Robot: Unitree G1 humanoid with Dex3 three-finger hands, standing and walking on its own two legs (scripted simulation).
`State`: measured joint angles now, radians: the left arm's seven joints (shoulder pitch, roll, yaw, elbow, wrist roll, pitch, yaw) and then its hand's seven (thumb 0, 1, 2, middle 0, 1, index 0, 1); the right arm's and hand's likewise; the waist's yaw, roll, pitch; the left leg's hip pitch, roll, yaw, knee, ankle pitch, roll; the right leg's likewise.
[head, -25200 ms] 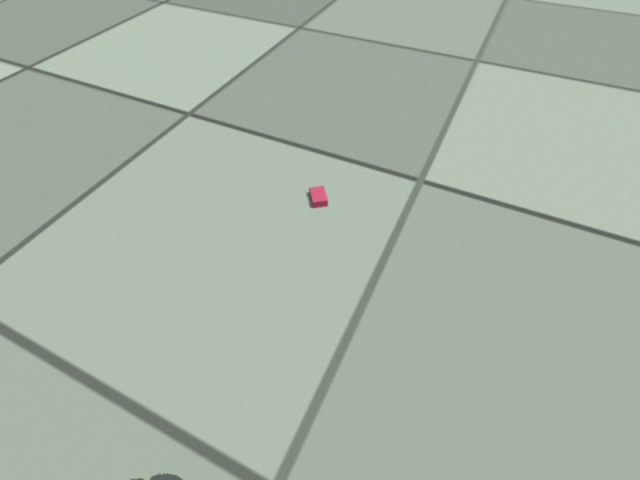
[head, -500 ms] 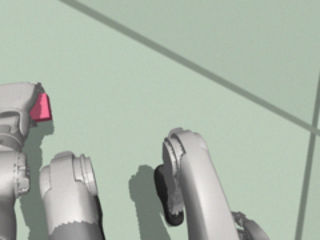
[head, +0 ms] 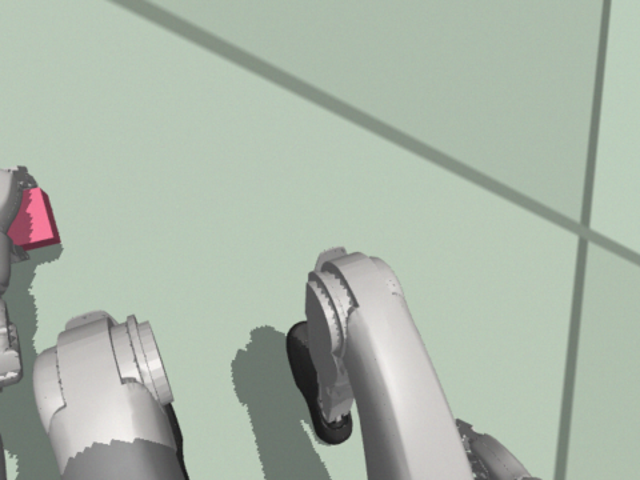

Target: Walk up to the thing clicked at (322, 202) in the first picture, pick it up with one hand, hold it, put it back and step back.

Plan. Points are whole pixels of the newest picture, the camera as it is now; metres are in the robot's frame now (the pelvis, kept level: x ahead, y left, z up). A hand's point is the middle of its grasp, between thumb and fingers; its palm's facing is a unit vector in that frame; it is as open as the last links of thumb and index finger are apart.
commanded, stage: rest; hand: left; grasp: from above
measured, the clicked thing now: (4, 225) +0.44 +0.29 -0.26
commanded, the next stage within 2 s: open in 0.86 s
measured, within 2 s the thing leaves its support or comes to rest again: rests again in 0.42 s
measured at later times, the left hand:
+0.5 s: hand (7, 224) +0.44 +0.28 -0.24, palm faces -0.45 -0.13 -0.88, open 9.7 cm
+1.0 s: hand (10, 225) +0.44 +0.28 -0.25, palm faces -0.44 -0.12 -0.89, open 9.7 cm
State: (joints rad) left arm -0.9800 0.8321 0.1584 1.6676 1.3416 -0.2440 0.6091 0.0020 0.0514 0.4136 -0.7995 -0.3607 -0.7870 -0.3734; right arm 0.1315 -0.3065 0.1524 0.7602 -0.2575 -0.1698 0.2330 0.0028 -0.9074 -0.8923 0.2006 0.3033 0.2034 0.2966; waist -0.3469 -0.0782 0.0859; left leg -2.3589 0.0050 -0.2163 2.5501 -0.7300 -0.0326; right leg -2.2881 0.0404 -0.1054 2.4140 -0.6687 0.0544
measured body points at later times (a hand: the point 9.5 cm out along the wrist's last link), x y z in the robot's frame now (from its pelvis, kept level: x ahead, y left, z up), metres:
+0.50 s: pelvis +0.00 +0.01 +0.00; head +0.26 +0.11 +0.34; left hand +0.46 +0.28 -0.19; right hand +0.03 -0.25 -0.07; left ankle +0.06 +0.13 -0.26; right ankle +0.11 -0.12 -0.26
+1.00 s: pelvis -0.01 +0.01 +0.00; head +0.27 +0.12 +0.34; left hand +0.46 +0.28 -0.20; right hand +0.03 -0.25 -0.06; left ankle +0.06 +0.13 -0.26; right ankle +0.11 -0.12 -0.26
